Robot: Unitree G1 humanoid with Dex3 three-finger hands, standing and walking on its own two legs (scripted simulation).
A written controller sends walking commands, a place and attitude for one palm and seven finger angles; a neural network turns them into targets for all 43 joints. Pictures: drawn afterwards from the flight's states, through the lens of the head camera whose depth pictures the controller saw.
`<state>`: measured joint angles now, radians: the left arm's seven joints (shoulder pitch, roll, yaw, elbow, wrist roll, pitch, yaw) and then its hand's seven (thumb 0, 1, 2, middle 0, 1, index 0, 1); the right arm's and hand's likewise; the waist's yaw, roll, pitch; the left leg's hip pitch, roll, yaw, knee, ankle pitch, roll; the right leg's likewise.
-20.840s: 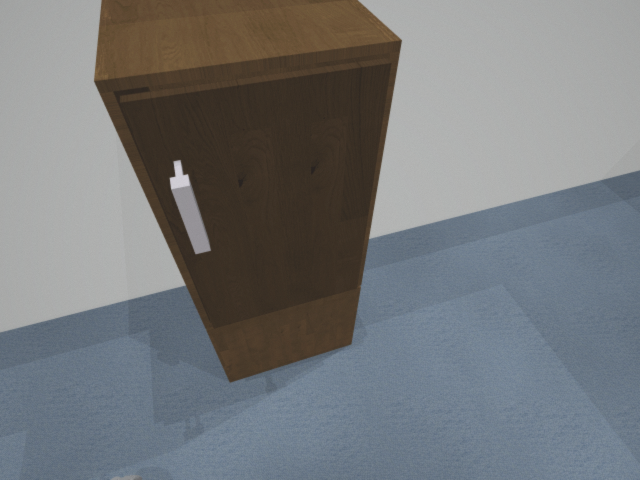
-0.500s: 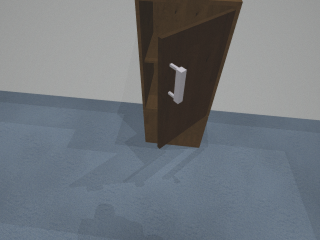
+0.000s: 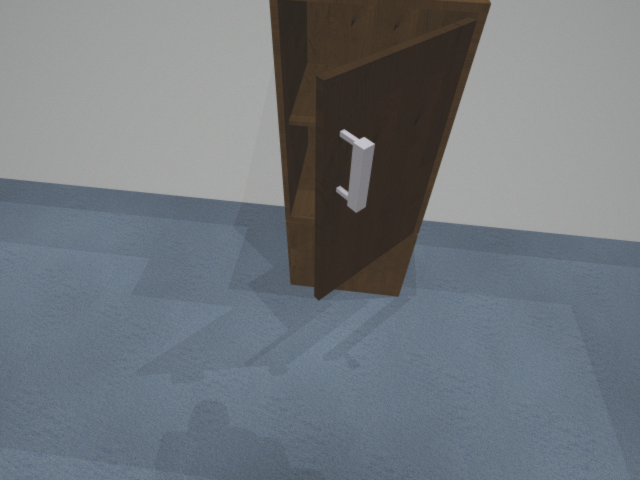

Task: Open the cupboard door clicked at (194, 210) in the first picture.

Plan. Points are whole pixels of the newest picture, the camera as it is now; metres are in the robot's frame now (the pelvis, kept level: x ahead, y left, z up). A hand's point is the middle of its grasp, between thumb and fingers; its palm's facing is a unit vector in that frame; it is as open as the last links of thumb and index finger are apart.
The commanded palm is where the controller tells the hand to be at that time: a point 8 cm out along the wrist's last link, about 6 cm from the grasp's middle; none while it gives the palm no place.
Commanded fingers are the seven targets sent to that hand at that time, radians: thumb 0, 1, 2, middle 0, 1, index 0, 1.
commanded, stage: walk to a spot facing it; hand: left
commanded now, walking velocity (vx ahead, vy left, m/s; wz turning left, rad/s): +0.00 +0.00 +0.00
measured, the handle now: (351, 171) +0.60 -0.02 +0.04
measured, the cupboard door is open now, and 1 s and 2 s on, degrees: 47 47 47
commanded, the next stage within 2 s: none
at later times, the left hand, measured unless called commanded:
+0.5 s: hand out of the picture +0.05 +0.18 -0.18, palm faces -0.11 -0.96 -0.25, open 7.4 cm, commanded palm none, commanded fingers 0.00 0.90 0.90 -0.20 -0.30 -0.20 -0.30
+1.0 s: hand out of the picture +0.12 +0.15 -0.17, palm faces -0.35 -0.91 -0.24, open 7.4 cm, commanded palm none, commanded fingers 0.00 0.90 0.90 -0.20 -0.30 -0.20 -0.30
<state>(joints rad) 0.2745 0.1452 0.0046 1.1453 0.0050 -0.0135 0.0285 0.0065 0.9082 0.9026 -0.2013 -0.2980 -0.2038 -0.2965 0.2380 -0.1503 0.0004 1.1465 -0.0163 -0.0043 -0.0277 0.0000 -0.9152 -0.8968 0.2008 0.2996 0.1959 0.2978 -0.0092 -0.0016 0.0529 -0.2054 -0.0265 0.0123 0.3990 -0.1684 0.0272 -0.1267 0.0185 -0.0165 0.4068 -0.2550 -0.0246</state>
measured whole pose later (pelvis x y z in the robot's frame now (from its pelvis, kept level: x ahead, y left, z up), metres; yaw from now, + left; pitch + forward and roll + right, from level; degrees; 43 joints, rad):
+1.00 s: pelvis +0.01 -0.03 +0.00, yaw -27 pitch +2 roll +1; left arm 0.27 0.20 0.08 0.94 0.03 0.03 0.01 0.01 0.90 0.90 -0.21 -0.30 -0.21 -0.30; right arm 0.02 -0.20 -0.05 0.89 0.00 0.04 -0.03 0.00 -0.91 -0.90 0.20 0.30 0.20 0.30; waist 0.06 -0.04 0.09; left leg -0.43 -0.01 -0.04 0.85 -0.43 -0.06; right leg -0.25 0.12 0.23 0.48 -0.24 -0.06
